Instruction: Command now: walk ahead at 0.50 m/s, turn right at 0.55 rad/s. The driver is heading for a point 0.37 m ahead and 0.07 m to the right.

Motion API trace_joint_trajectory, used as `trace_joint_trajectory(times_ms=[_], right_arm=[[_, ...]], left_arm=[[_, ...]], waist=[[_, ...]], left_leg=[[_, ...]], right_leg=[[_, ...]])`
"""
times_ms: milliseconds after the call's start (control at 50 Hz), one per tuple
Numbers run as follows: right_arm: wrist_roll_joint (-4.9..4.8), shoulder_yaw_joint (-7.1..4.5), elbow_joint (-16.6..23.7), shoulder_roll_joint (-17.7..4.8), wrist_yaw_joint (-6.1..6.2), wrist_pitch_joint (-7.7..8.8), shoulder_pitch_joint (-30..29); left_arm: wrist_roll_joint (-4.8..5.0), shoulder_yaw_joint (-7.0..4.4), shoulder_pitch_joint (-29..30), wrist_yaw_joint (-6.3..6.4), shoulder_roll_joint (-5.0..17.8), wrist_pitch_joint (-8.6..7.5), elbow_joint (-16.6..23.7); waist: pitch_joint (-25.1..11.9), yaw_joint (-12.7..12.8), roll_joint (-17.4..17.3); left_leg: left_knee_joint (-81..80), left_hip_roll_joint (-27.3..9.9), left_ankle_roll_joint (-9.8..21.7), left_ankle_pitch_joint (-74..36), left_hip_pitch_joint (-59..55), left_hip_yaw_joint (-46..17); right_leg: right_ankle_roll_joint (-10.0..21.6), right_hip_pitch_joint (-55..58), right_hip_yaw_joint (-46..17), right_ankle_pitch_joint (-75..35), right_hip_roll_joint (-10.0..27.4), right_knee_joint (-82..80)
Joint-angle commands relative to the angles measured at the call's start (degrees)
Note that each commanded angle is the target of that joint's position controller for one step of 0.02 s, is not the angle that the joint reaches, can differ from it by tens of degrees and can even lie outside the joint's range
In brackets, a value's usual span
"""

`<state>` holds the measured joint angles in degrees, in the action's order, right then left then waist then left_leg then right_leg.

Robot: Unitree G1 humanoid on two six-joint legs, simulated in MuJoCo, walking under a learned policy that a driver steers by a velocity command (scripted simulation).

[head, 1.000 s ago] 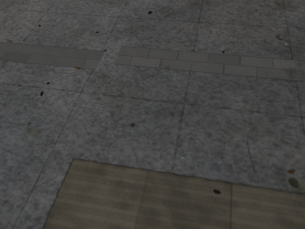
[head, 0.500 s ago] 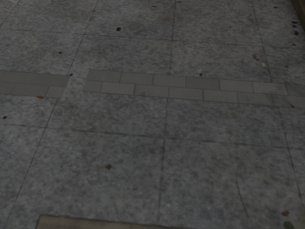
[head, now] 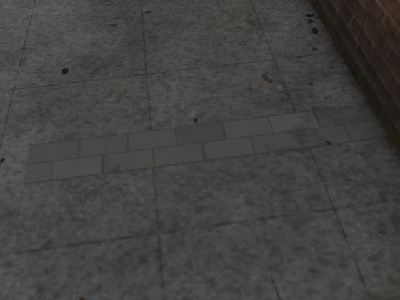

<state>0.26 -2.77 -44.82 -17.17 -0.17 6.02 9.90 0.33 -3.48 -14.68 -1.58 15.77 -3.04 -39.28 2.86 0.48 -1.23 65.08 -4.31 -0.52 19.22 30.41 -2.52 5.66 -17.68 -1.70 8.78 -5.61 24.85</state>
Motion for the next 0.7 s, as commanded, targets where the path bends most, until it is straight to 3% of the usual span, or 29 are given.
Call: trace_joint_trajectory(times_ms=[20, 120, 200, 260, 300, 320, 340, 360, 380, 400, 420, 440, 460, 500, 540, 580, 640, 680, 700], right_arm=[[0.77, -1.55, 3.9, -4.8, 0.43, -0.51, 1.8], [0.49, -0.77, 7.0, -2.7, 0.30, -0.50, -8.5], [-0.31, -0.72, 9.2, -3.3, -0.68, 0.39, -14.4], [-0.53, -1.40, 9.8, -5.0, -1.31, 1.18, -14.3], [-0.31, -2.22, 8.7, -6.2, -1.12, 1.68, -9.0], [0.72, -2.85, 7.7, -7.5, -0.78, 2.02, -4.2], [2.14, -3.57, 7.4, -10.8, -0.41, 2.25, 3.5], [2.75, -4.23, 5.8, -13.7, -0.47, 1.33, 7.5], [0.33, -3.55, 6.0, -9.6, -0.84, 0.68, 7.6], [-0.08, -2.42, 7.2, -5.8, -0.68, 0.22, 4.7], [0.38, -1.51, 7.5, -4.0, -0.74, -0.28, 1.9], [0.39, -0.91, 7.1, -2.8, -0.88, -0.56, 0.2], [0.68, -0.41, 6.5, -2.1, -0.94, -0.67, -0.9], [1.07, -0.40, 5.1, -2.7, -1.05, -0.83, -2.6], [0.86, -0.92, 4.3, -4.9, -0.75, -1.34, -3.8], [0.24, -1.17, 3.4, -6.2, -0.52, -1.90, -3.2], [-0.38, -0.85, 2.4, -6.2, -0.59, -2.68, -2.6], [-0.82, -0.18, 1.8, -5.0, -0.72, -3.06, -2.6], [-0.47, 0.43, 1.1, -3.6, -0.83, -3.00, -0.6]], left_arm=[[0.09, -2.21, 0.8, 0.88, 8.4, -1.32, 4.7], [0.74, -2.55, -3.7, 2.31, 9.5, -0.67, 2.9], [1.15, -2.69, -6.8, 2.55, 10.0, -0.11, 1.4], [1.18, -2.65, -6.9, 2.83, 9.6, 0.57, 1.0], [0.95, -2.55, -4.8, 2.98, 9.0, 1.10, 1.3], [0.74, -1.99, -3.9, 2.99, 7.3, 1.16, 1.9], [-0.25, -0.91, -3.3, 3.07, 4.5, 0.90, 3.6], [0.49, -0.03, -13.7, 3.13, 1.8, 0.54, 3.3], [0.74, -0.82, -16.0, 3.21, 7.4, 0.44, 1.8], [0.91, -1.71, -9.8, 3.28, 10.1, 0.99, 1.9], [0.30, -1.75, -5.4, 3.48, 10.0, 1.54, 2.7], [-0.34, -1.71, -2.8, 3.54, 9.0, 1.89, 3.5], [-0.22, -1.45, -2.9, 3.31, 7.4, 2.26, 3.7], [-0.03, -0.28, -4.0, 3.20, 3.4, 2.80, 3.3], [-0.46, 0.26, -3.4, 3.27, 2.4, 2.89, 3.2], [-0.39, 0.29, -1.9, 3.20, 3.0, 3.10, 3.0], [-0.39, -0.11, 0.9, 3.00, 4.1, 3.79, 3.5], [-0.96, -0.28, 2.0, 2.87, 4.1, 3.92, 3.7], [-1.57, -0.40, 3.2, 3.02, 5.2, 3.93, 4.6]], waist=[[-6.0, -1.9, 3.7], [-3.8, 1.7, 5.4], [-2.7, 3.8, 6.4], [-3.0, 3.1, 7.5], [-4.0, 0.0, 9.2], [-7.6, -2.3, 8.7], [-16.0, -5.1, 3.2], [-23.0, -1.4, -14.7], [-22.9, -1.7, -12.4], [-15.8, -3.2, -6.7], [-12.2, -2.8, -2.4], [-9.1, -2.0, -1.5], [-8.0, -0.3, -2.5], [-7.7, 1.3, -5.7], [-9.9, 1.7, -6.7], [-11.7, 0.9, -6.8], [-10.5, 0.3, -6.1], [-8.3, 1.0, -5.4], [-7.4, 0.6, -3.7]], left_leg=[[-5.0, -1.5, -2.1, -4.8, 5.4, -1.1], [-24.1, 1.6, -3.6, -20.0, 4.4, -1.1], [-32.8, 3.8, -2.7, -22.4, 1.7, -1.8], [-37.0, 4.9, -1.2, -17.5, -1.5, -2.7], [-40.5, 5.6, 0.8, -15.8, -8.2, -1.0], [-42.4, 3.7, 2.9, -20.6, -16.7, -1.1], [-38.8, -5.9, 7.2, -33.7, -31.7, -9.1], [-38.1, -19.8, 19.2, -45.2, -49.8, -30.8], [-40.4, -21.9, 20.3, -38.4, -47.9, -37.4], [-40.6, -18.6, 17.8, -39.5, -41.6, -28.4], [-40.8, -15.5, 15.7, -43.8, -35.4, -21.0], [-41.6, -12.9, 14.7, -47.8, -30.0, -16.6], [-43.1, -10.7, 13.6, -48.3, -25.6, -13.2], [-45.5, -7.7, 13.3, -50.8, -20.0, -7.9], [-46.0, -7.4, 13.8, -53.6, -18.0, -5.3], [-46.2, -7.6, 13.6, -50.6, -18.3, -4.4], [-46.0, -7.7, 12.7, -36.2, -17.2, -4.9], [-45.0, -5.6, 9.8, -21.7, -14.5, -5.0], [-44.3, -4.1, 6.8, -14.0, -12.4, -5.0]], right_leg=[[11.5, 6.6, -16.8, -16.9, 14.8, -11.8], [7.9, 5.1, -13.9, -11.3, 11.2, -10.9], [6.8, 7.4, -17.9, -6.9, 12.2, -8.4], [6.0, 11.0, -22.6, -6.1, 13.3, -4.1], [4.3, 11.7, -23.2, -11.9, 12.1, 1.1], [2.0, 10.7, -20.6, -18.0, 8.8, 8.3], [-0.9, 3.9, -16.3, -11.0, 5.5, 23.3], [-5.5, -15.2, -10.2, 26.0, -3.7, 41.4], [-6.9, -20.4, -11.6, 29.6, 0.0, 49.8], [-8.0, -22.0, -11.2, 25.5, 1.8, 52.5], [-8.7, -21.2, -9.3, 22.7, 3.4, 51.1], [-8.9, -20.2, -8.4, 21.0, 4.9, 47.6], [-8.8, -16.9, -7.6, 19.8, 6.4, 43.3], [-9.5, -10.3, -4.2, 17.0, 6.7, 32.9], [-9.9, -4.1, -2.2, 12.4, 6.9, 24.5], [-9.7, -0.1, -1.5, 6.6, 6.8, 18.4], [-8.3, 4.4, -0.9, 1.8, 6.6, 10.5], [-6.3, 9.4, -0.3, -3.5, 6.0, 1.3], [-4.9, 12.2, -3.2, -8.0, 8.4, -1.6]])
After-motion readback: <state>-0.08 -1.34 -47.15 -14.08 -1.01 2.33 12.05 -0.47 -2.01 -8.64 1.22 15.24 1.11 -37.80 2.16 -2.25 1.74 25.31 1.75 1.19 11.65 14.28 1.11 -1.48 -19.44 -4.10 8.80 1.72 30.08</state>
